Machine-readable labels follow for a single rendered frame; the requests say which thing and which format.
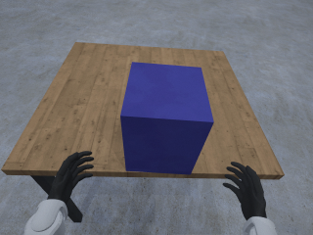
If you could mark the right robot hand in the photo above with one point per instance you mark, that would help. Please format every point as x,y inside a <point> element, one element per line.
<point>250,192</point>

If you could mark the robot right forearm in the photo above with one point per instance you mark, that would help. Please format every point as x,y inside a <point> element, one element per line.
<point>258,225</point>

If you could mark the table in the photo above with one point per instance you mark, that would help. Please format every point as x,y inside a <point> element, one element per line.
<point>80,112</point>

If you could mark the robot left forearm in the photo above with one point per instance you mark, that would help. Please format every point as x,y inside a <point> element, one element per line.
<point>49,219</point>

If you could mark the carton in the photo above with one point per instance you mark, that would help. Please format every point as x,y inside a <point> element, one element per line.
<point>165,118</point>

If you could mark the left robot hand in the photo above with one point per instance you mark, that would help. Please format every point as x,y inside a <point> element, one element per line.
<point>67,176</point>

